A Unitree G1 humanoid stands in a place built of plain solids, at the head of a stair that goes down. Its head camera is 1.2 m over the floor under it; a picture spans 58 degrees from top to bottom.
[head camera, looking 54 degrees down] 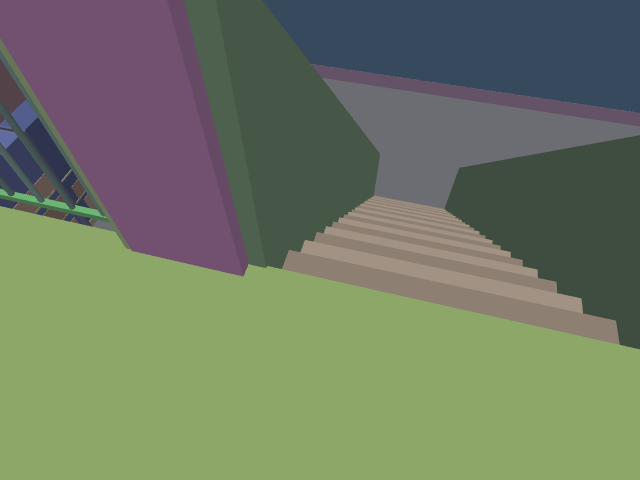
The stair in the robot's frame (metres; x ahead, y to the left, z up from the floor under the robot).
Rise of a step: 0.21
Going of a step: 0.21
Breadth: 1.20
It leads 15 degrees to the right of straight ahead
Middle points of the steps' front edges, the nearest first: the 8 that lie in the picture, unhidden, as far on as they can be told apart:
0.62 -0.41 0.00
0.82 -0.46 -0.19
1.02 -0.51 -0.40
1.22 -0.56 -0.61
1.42 -0.62 -0.82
1.62 -0.67 -1.03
1.82 -0.72 -1.24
2.03 -0.77 -1.45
